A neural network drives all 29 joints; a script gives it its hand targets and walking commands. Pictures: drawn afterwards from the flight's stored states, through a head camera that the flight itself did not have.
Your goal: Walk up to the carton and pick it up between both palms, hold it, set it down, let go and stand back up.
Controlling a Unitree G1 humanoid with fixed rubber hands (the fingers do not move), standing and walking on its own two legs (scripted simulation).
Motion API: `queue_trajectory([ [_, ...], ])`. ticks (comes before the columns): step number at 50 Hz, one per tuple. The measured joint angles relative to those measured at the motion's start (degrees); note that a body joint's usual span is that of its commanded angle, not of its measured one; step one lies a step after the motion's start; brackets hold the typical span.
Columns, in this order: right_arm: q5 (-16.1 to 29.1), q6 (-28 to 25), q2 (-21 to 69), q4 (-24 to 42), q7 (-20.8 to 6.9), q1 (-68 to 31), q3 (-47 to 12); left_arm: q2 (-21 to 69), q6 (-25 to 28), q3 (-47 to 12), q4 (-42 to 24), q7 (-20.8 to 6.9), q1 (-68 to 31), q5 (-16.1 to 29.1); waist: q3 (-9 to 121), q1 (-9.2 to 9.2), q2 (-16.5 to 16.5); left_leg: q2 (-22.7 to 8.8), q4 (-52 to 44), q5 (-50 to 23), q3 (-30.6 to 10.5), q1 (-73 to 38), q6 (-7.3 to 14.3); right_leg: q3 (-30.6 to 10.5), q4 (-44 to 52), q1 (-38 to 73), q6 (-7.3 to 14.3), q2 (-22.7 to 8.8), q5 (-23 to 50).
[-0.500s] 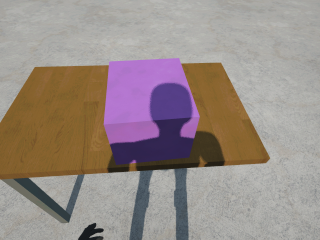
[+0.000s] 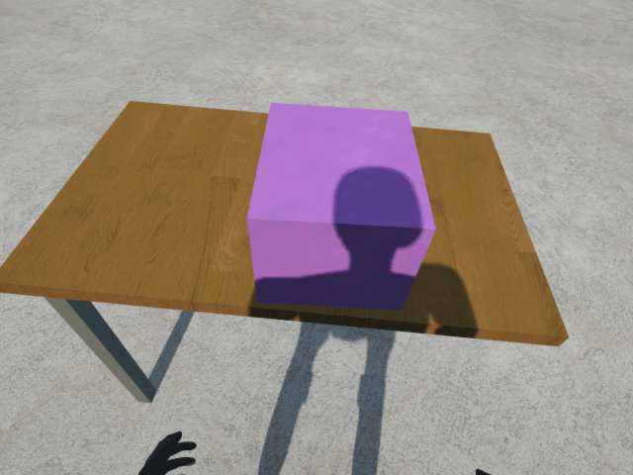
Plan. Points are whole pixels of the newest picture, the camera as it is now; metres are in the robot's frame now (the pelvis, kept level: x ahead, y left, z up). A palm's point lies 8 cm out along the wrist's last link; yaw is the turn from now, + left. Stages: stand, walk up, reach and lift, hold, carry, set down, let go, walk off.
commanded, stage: walk up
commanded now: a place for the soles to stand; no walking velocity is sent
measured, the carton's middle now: (334, 204) +0.53 -0.01 +0.02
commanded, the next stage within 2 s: reach and lift in 1.46 s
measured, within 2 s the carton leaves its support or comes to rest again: neither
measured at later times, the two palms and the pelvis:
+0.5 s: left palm out of the picture +0.10 +0.24 -0.12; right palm out of the picture +0.12 -0.22 -0.09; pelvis -0.01 +0.00 +0.00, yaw +3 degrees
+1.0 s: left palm out of the picture +0.08 +0.24 -0.12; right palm out of the picture +0.13 -0.22 -0.10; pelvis +0.00 +0.00 -0.01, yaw +4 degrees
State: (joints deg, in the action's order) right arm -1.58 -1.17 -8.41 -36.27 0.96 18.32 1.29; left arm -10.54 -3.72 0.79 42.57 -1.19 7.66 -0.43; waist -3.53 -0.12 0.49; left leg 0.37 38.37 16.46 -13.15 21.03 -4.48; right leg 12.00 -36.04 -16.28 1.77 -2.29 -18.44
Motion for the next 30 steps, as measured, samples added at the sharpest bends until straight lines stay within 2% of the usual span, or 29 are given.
queue_trajectory([
  [22,0.00,0.84,0.05,0.94,0.46,-1.98,-0.12,-1.48,0.68,0.20,-1.64,-0.85,3.62,-0.22,0.25,-0.83,-0.11,1.06,1.19,-0.27,-2.34,1.61,-0.08,2.33,-0.63,-0.37,-0.02,-0.72,-0.29],
  [30,-0.04,1.03,-0.35,1.01,0.54,-2.27,0.08,-1.24,0.98,0.15,-1.48,-0.51,5.12,0.01,0.37,-0.45,-0.47,1.52,1.97,0.13,-2.42,1.48,0.18,2.47,-1.73,-0.24,0.10,-1.20,-1.05],
])
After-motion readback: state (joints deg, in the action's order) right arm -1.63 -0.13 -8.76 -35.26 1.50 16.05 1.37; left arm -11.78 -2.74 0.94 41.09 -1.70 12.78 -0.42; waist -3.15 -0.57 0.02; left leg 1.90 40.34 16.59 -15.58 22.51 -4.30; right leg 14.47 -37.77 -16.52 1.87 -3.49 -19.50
